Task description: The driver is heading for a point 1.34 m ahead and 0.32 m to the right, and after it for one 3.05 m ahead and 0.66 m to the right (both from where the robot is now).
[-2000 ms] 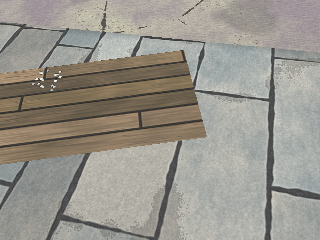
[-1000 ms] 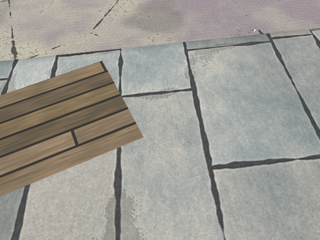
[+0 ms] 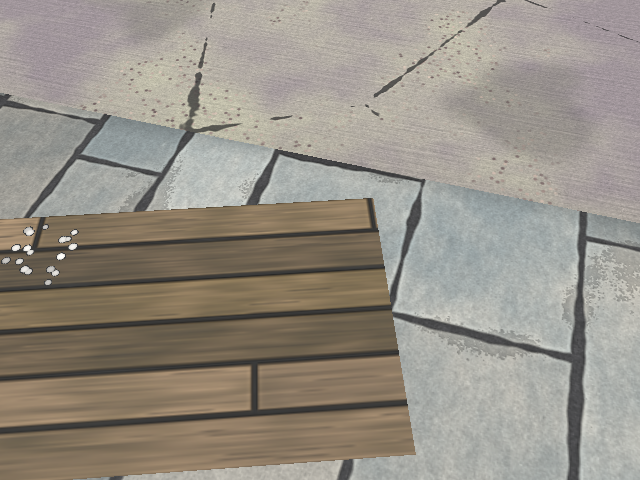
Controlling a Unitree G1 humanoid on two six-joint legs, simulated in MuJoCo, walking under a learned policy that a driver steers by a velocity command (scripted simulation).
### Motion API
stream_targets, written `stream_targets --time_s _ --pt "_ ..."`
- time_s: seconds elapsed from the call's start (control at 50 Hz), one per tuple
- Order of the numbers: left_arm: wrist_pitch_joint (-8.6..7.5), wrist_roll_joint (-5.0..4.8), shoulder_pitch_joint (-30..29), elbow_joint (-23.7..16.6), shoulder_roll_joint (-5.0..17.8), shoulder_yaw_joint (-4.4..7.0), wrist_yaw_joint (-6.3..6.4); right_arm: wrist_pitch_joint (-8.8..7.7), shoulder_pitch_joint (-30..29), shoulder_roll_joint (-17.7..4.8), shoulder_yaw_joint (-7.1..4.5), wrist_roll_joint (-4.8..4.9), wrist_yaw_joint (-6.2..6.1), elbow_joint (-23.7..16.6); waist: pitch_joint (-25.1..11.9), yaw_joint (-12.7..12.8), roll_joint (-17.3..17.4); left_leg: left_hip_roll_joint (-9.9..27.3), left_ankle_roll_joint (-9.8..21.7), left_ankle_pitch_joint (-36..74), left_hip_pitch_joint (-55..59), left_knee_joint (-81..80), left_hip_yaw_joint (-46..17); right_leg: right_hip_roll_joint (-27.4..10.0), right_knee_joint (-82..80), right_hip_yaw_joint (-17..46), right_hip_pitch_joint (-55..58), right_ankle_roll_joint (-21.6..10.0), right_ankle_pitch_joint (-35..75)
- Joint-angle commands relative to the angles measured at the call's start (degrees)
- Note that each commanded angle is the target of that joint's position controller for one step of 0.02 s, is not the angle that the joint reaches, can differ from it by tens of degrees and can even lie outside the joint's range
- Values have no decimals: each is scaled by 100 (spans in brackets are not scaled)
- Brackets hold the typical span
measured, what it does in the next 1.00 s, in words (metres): walks ahead, turning right: left foot, then right foot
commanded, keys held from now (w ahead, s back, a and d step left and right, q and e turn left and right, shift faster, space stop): w+e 0.88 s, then w+q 0.12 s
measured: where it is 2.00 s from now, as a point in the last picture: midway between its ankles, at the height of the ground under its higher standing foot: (434, 272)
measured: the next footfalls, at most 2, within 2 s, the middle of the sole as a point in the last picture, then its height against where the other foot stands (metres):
left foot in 0.34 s outside the picture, level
right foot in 0.84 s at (415, 447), level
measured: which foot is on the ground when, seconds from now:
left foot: up 0.00-0.32, down 0.34-0.84, up 0.86-1.00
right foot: down 0.00-0.36, up 0.38-0.82, down 0.84-1.00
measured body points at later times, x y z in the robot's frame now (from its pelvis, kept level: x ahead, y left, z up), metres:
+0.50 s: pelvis +0.25 +0.03 +0.01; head +0.27 +0.05 +0.46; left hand +0.36 +0.29 -0.13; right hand +0.32 -0.25 -0.09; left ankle +0.28 +0.12 -0.73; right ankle +0.18 -0.08 -0.65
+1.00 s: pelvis +0.47 -0.10 +0.00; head +0.50 -0.13 +0.45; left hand +0.72 +0.06 -0.11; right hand +0.39 -0.35 -0.13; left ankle +0.47 +0.07 -0.64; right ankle +0.48 -0.15 -0.73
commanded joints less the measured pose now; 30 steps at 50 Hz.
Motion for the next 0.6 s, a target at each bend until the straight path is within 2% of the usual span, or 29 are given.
stream_targets --time_s 0.02,0.06,0.1,0.14,0.18,0.24,0.28,0.3,0.32,0.34,0.36,0.38,0.4,0.42,0.44,0.48,0.54,0.6 --pt "-96 -76 765 132 493 144 -30 7 74 -368 -34 -145 106 -424 -358 114 -538 596 -132 162 -1368 -65 12 -1469 -1550 2174 1358 -972 804" --pt "-167 -132 970 277 540 168 -76 37 -49 -260 20 -186 130 -494 -425 54 -561 691 -252 145 -1364 -499 204 -1357 -1601 1975 1305 -1060 1438" --pt "-153 -140 1096 364 656 216 -65 47 -476 -166 96 -169 152 -655 -299 93 -564 802 -396 318 -1439 -1137 375 -1273 -1799 1809 1061 -1121 1253" --pt "-98 -140 1217 431 699 250 -50 29 -1095 -89 183 -129 165 -871 -111 216 -581 848 -507 775 -1335 -1935 487 -1132 -1953 1666 771 -1056 876" --pt "-61 -139 1366 480 767 296 -65 6 -1525 -95 229 -71 166 -1003 -87 344 -585 781 -565 1264 -1059 -2560 560 -1048 -1956 1614 642 -938 752" --pt "-32 -121 1601 534 871 354 -95 -38 -1880 -215 223 -3 107 -1138 -181 473 -546 642 -585 1510 -692 -3043 577 -1105 -1689 1772 772 -813 947" --pt "-7 -107 1604 520 943 395 -81 -82 -1828 -307 190 11 58 -1183 -220 393 -566 581 -533 1279 -341 -3380 516 -1168 -1380 1993 848 -708 910" --pt "11 -115 1533 499 978 416 -63 -116 -1578 -341 165 6 30 -1126 -257 239 -537 534 -492 1245 67 -3708 512 -1126 -1129 2061 782 -623 800" --pt "13 -124 1512 485 937 415 -53 -171 -1157 -447 112 -22 -22 -993 -392 48 -374 514 -404 1183 735 -4060 478 -922 -632 2004 605 -496 816" --pt "-25 -164 1443 403 743 373 -65 -251 -498 -758 7 -105 -100 -875 -794 -255 60 1123 -205 773 1655 -4382 -157 -542 448 1713 213 -319 559" --pt "-61 -284 1459 147 207 247 -65 -251 240 -1273 -116 -230 -180 -862 -1506 -500 1030 2634 150 -488 2877 -4848 -1803 33 2104 890 -770 -83 -985" --pt "12 -219 1712 31 387 280 -36 -123 210 -1457 -212 -134 -188 -766 -1414 -243 1566 3217 615 -1301 2691 -5421 -3452 257 3001 426 -1772 -60 -2253" --pt "118 -87 1693 198 604 334 -27 -92 -129 -918 -109 -92 -155 -863 -819 -59 738 2996 665 -1659 2149 -5413 -3053 -213 3522 648 -1916 -116 -1925" --pt "149 -55 1461 233 543 341 -93 -123 -427 -518 -19 -43 -119 -906 -381 24 369 2659 580 -1022 1672 -5468 -2272 -375 3550 651 -1878 -87 -1473" --pt "183 -58 1363 232 432 338 -139 -159 -580 -333 27 -45 -102 -907 -218 124 397 2403 453 -138 1352 -5580 -1555 -516 3430 602 -1714 -30 -1187" --pt "286 31 1226 196 368 341 -222 -251 -518 -249 40 -23 -114 -806 -162 207 588 2081 348 1101 1165 -5651 -685 -616 3443 480 -1598 85 -843" --pt "367 27 793 -19 268 322 -310 -355 -232 -314 -16 49 -87 -634 -249 231 469 2075 409 2428 1345 -5650 -43 -652 3498 427 -1889 182 -402" --pt "395 41 209 -258 213 280 -386 -346 -15 -315 -42 51 -82 -489 -133 157 423 2052 453 2892 1464 -5703 484 -705 3089 324 -2225 271 40"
